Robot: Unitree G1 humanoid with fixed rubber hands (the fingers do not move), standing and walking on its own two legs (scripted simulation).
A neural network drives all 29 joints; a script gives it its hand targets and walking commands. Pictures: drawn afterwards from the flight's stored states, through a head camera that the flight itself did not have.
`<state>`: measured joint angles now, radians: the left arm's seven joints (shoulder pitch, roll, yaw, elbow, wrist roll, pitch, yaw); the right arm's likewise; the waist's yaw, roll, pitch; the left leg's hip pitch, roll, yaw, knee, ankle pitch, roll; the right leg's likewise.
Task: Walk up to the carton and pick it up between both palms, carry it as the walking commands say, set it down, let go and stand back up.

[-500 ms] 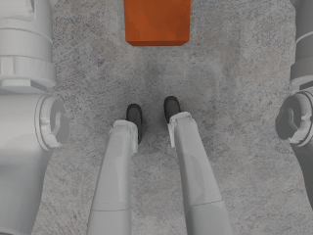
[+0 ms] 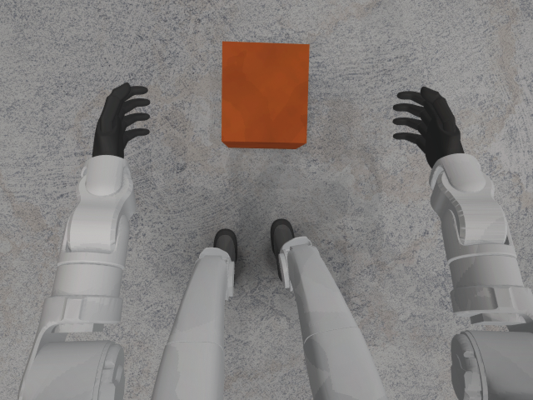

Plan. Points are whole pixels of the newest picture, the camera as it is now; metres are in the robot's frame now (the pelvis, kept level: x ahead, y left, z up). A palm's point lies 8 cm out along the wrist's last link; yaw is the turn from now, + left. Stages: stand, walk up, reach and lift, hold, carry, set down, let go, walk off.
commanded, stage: let go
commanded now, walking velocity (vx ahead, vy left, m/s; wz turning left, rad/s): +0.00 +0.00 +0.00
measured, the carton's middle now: (263, 102) +0.55 -0.04 -0.61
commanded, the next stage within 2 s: stand in 1.00 s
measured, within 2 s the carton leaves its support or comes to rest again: neither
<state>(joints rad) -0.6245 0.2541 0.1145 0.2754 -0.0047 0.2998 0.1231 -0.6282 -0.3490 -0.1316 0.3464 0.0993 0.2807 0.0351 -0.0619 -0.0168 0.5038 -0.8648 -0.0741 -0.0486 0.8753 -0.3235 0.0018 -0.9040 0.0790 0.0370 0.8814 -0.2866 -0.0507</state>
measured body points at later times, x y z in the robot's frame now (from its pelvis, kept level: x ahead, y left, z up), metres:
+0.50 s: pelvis +0.05 +0.03 +0.05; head +0.09 +0.03 +0.49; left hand +0.23 +0.26 -0.03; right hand +0.22 -0.20 -0.04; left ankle +0.05 +0.12 -0.68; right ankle +0.07 -0.08 -0.68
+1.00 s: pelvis +0.09 +0.04 +0.05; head +0.09 +0.04 +0.50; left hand +0.27 +0.27 -0.02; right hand +0.24 -0.20 -0.03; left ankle +0.05 +0.12 -0.68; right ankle +0.07 -0.08 -0.68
